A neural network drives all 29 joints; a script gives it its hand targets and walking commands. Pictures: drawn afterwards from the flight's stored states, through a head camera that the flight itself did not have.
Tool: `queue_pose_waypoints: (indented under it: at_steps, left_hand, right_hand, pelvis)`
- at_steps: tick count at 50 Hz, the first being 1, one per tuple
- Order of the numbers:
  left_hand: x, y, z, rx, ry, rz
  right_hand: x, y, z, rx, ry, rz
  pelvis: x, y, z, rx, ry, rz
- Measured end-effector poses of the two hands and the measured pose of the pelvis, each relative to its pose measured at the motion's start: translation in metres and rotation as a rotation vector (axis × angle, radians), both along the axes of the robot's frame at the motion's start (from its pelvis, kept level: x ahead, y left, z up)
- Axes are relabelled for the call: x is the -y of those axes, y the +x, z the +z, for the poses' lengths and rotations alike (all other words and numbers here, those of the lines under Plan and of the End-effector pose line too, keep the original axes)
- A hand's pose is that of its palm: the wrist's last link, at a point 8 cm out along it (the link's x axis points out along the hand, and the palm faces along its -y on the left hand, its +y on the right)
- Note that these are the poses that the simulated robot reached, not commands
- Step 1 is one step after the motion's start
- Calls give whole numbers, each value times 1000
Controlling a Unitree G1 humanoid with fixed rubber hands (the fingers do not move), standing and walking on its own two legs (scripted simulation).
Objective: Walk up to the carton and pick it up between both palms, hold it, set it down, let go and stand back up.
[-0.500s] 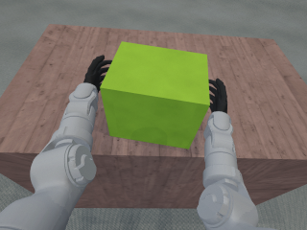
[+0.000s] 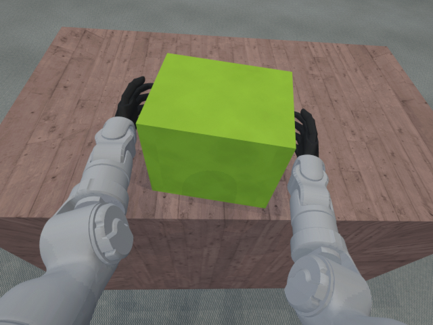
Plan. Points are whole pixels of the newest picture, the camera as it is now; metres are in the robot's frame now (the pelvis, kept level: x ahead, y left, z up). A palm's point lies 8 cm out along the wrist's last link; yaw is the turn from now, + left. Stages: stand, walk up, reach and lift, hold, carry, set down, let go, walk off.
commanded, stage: set down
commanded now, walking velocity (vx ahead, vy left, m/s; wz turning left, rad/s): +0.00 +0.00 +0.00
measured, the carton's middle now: (218, 134) +0.46 -0.04 +0.07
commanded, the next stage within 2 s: none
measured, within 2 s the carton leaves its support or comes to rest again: neither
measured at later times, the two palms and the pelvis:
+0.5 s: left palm (114, 119) +0.48 +0.16 +0.10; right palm (305, 143) +0.41 -0.19 +0.10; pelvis +0.01 +0.01 -0.01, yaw -1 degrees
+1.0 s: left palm (83, 169) +0.38 +0.20 +0.09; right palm (325, 204) +0.30 -0.21 +0.07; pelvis -0.04 +0.01 +0.00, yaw -3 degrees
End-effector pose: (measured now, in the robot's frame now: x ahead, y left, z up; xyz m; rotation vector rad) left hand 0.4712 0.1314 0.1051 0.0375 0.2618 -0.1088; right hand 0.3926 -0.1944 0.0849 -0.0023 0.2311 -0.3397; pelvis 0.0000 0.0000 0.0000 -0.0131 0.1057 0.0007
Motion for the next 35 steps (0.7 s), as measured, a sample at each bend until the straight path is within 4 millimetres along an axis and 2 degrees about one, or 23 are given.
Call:
queue_pose_waypoints:
  at_steps: [9, 12, 16, 23, 26, 31, 35]
  left_hand:
    - [0, 17, -20, -72, 60, 15]
    - [-2, 22, -21, -61, 39, 33]
    - [-7, 22, -19, -42, 40, 35]
    - [-22, 11, -8, -19, 72, -3]
    - [-30, 3, -6, 14, 92, -24]
    - [-44, -25, -20, -61, 147, -22]
    - [-53, -42, -37, -101, 84, -2]
  right_hand:
    - [3, 13, -32, -81, 53, 6]
    - [3, 18, -33, -84, 49, 14]
    - [2, 20, -24, -67, 28, 20]
    - [2, 17, 6, 2, 18, -17]
    - [-1, 11, 11, 25, 2, -5]
    - [0, -12, -11, -47, 74, -17]
    - [3, -30, -24, -41, 77, -29]
  pelvis:
    - [-1, 6, -6, -140, -13, -22]
    - [1, 7, -8, -184, -16, -31]
    - [1, 7, -5, -208, -25, -33]
    - [-5, 14, -6, -145, -36, -5]
    - [-8, 14, -7, -96, -31, -13]
    - [-11, 7, 5, -47, -32, -51]
    - [-12, -2, -1, -24, -18, -41]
